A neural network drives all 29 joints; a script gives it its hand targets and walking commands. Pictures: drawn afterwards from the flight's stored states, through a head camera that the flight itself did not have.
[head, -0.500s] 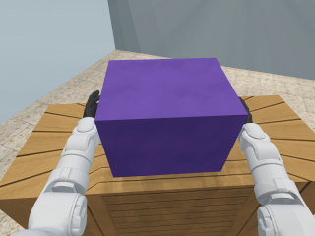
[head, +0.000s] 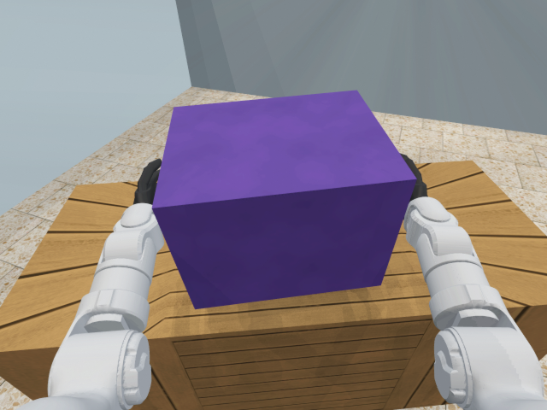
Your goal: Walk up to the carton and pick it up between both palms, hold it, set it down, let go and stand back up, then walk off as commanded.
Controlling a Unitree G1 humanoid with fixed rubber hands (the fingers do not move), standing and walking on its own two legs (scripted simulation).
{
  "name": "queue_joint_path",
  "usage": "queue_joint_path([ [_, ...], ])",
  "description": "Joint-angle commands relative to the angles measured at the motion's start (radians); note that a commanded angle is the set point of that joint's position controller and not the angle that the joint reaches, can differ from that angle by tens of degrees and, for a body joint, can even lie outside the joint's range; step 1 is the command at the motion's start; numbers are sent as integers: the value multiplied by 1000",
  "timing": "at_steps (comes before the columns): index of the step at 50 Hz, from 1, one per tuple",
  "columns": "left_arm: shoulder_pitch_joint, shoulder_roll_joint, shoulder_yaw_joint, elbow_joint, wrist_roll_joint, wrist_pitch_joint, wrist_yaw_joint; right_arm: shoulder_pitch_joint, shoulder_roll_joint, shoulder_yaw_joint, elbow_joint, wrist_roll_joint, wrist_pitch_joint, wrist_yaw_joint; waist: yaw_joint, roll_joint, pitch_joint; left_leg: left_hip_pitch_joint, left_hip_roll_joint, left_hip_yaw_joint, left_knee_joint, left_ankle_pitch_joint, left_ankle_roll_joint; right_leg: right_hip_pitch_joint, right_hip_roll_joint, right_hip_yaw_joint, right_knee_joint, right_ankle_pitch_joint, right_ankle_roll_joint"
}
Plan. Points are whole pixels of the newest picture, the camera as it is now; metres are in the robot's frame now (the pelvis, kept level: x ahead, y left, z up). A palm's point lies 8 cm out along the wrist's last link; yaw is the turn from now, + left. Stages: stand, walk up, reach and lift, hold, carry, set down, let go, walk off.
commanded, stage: reach and lift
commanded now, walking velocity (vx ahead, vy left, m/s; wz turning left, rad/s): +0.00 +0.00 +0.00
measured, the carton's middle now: (278, 196) +0.42 +0.00 +0.13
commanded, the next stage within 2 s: hold in 0.66 s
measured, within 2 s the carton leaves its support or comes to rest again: neither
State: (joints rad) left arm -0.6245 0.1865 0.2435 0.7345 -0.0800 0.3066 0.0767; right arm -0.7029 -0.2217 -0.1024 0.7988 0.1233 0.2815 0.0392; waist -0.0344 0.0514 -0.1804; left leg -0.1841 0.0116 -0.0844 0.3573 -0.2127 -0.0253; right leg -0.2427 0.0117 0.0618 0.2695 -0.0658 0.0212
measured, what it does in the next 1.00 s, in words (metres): stands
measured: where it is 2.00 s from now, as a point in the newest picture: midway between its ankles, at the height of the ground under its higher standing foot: outside the picture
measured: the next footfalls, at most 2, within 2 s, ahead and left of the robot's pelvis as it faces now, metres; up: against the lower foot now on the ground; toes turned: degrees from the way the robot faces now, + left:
none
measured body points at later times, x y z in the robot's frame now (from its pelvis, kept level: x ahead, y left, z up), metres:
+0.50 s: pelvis +0.01 +0.00 +0.00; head -0.06 +0.00 +0.45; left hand +0.39 +0.21 +0.19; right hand +0.38 -0.20 +0.17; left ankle -0.02 +0.14 -0.75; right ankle +0.05 -0.13 -0.75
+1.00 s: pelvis +0.00 +0.00 +0.00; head -0.07 -0.01 +0.45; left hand +0.38 +0.21 +0.19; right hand +0.38 -0.20 +0.19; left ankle -0.02 +0.14 -0.75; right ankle +0.05 -0.13 -0.75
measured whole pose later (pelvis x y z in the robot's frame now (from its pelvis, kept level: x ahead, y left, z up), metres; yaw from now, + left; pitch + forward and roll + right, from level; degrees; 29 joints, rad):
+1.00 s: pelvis +0.00 +0.00 +0.00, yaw +0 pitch -2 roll -1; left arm -0.62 0.18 0.28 0.48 0.04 0.55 0.03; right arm -0.67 -0.22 -0.10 0.59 0.15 0.41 0.01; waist -0.03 0.04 -0.15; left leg -0.10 0.01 -0.08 0.34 -0.21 -0.02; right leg -0.15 0.01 0.06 0.23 -0.06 0.02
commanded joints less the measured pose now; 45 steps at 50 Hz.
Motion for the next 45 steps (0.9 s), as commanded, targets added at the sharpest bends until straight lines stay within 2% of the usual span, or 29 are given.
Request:
queue_joint_path([
  [1, -847, -669, -373, -459, -16, -32, -227, -658, 659, 308, -349, 84, -39, 96, -61, -32, -328, -53, -89, 75, -115, 226, -29, 459, 23, -60, 16, 200, -20],
  [4, -804, -661, -371, -494, -5, -14, -223, -623, 649, 339, -376, 109, -25, 93, -51, -29, -336, -24, -92, 73, -96, 308, -34, 479, 29, -60, 21, 267, -18],
  [8, -688, -640, -342, -487, 30, 36, -240, -577, 613, 360, -412, 123, -2, 82, -39, -46, -299, -10, -93, 75, -89, 369, -30, 506, 30, -59, 19, 320, -15],
  [11, -648, -635, -332, -512, 44, 68, -254, -572, 589, 361, -444, 138, 12, 75, -44, -47, -277, 0, -91, 73, -90, 391, -31, 514, 32, -60, 14, 329, -18],
  [15, -649, -653, -359, -590, 25, 89, -256, -588, 575, 368, -520, 161, 19, 75, -53, -38, -288, 30, -84, 65, -81, 449, -42, 503, 40, -62, 11, 335, -23],
  [18, -627, -657, -352, -582, 34, 113, -259, -603, 561, 363, -546, 165, 29, 76, -48, -35, -259, 34, -81, 62, -85, 432, -41, 485, 40, -63, -2, 300, -27],
  [22, -603, -637, -292, -500, 76, 153, -284, -626, 538, 323, -485, 142, 53, 79, -50, -57, -145, -11, -77, 66, -125, 288, -21, 456, 33, -62, -29, 184, -35],
  [25, -653, -633, -282, -497, 72, 159, -301, -670, 553, 307, -487, 134, 60, 82, -55, -69, -128, -48, -77, 68, -146, 192, -11, 448, 28, -63, -36, 116, -37],
  [29, -743, -646, -305, -524, 45, 152, -292, -703, 578, 287, -474, 123, 57, 93, -66, -54, -148, -71, -75, 69, -160, 121, -13, 434, 25, -64, -37, 60, -41],
  [33, -777, -642, -292, -498, 46, 156, -285, -709, 587, 271, -427, 104, 62, 103, -70, -56, -137, -99, -73, 73, -177, 47, -6, 423, 22, -64, -39, 12, -43],
  [38, -786, -639, -301, -534, 39, 164, -282, -699, 590, 279, -429, 108, 69, 102, -79, -52, -162, -104, -75, 72, -173, 65, -8, 450, 21, -62, -31, 51, -40],
  [45, -759, -636, -325, -627, 28, 182, -274, -672, 587, 328, -490, 154, 86, 88, -73, -44, -219, -55, -79, 69, -140, 205, -19, 493, 28, -58, -21, 164, -35],
])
